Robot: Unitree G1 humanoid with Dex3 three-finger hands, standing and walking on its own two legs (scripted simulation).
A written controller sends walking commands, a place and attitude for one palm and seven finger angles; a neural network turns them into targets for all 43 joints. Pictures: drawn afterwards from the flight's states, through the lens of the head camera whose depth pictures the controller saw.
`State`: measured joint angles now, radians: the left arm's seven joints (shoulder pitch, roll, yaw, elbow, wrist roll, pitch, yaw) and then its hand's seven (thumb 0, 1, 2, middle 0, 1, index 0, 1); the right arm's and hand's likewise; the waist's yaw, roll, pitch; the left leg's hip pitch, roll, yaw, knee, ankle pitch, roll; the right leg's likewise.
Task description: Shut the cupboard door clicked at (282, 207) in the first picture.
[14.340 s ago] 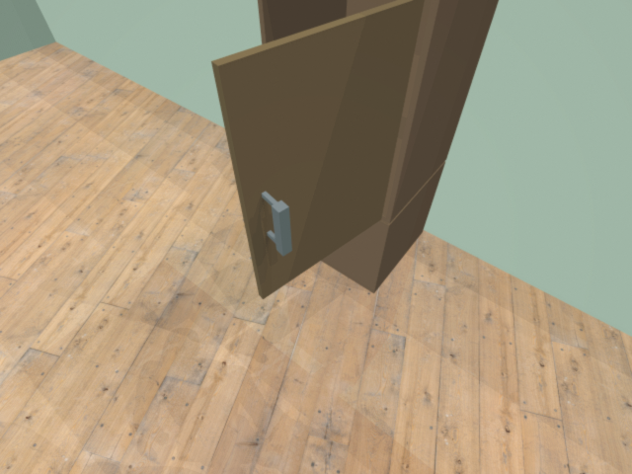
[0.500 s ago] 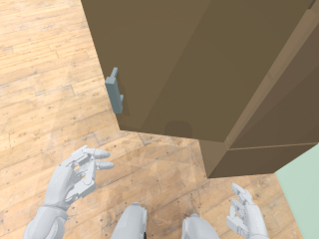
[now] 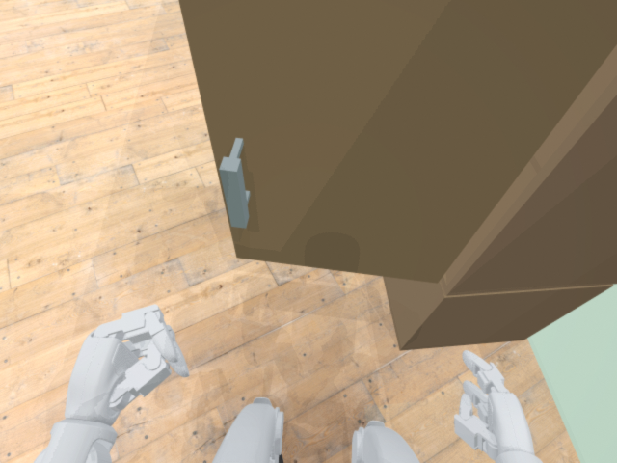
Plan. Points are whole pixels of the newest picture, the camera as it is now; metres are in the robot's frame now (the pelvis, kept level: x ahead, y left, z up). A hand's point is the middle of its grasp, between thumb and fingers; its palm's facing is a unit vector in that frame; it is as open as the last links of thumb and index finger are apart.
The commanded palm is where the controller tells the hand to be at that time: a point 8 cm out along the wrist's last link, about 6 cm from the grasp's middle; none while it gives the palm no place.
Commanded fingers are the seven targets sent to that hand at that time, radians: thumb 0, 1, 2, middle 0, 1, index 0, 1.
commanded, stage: raise the hand and make a fist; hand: left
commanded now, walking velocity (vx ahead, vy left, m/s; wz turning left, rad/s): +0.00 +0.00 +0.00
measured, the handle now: (239, 184) +0.48 +0.15 +0.04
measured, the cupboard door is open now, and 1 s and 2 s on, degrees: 78 78 78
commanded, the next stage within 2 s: bring the fist close to the handle in 0.72 s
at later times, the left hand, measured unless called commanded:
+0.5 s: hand (155, 361) +0.22 +0.19 +0.04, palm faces -0.03 -1.00 -0.02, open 3.1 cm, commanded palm +0.20 +0.24 +0.05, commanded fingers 0.00 0.90 0.90 -1.30 -1.50 -1.30 -1.50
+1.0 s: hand (178, 346) +0.24 +0.17 +0.04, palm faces -0.04 -1.00 -0.03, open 3.1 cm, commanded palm +0.24 +0.22 +0.05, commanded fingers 0.00 0.90 0.90 -1.30 -1.50 -1.30 -1.50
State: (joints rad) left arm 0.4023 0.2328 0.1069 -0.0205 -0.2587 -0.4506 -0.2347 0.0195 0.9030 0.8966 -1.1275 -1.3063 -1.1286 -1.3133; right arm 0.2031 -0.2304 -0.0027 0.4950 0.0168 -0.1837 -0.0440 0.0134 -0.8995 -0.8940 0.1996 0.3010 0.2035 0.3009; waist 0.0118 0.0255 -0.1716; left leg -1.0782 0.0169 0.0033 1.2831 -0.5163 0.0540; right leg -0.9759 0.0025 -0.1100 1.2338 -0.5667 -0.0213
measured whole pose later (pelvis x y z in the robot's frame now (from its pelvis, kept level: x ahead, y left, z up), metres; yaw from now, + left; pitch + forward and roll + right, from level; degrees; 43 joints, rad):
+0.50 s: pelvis +0.00 +0.00 +0.00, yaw +0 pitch +18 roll -4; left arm 0.39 0.26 0.14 -0.01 -0.28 -0.42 -0.27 0.02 0.90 0.90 -1.30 -1.50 -1.30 -1.50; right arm 0.25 -0.24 0.01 0.50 0.03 -0.18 -0.04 0.01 -0.90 -0.89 0.20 0.30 0.21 0.30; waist 0.00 0.04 -0.18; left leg -1.08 0.02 0.00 1.28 -0.52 0.06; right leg -0.97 0.01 -0.11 1.22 -0.56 -0.02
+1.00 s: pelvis +0.00 -0.01 +0.00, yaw +0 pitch +18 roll -4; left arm 0.29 0.25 0.10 0.04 -0.26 -0.43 -0.25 0.02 0.90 0.90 -1.30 -1.50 -1.31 -1.50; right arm 0.22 -0.24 0.02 0.51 0.03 -0.18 -0.05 0.01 -0.90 -0.89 0.20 0.30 0.21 0.30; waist 0.01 0.04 -0.19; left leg -1.10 0.02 -0.01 1.30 -0.52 0.04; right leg -1.00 0.01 -0.12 1.25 -0.58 -0.03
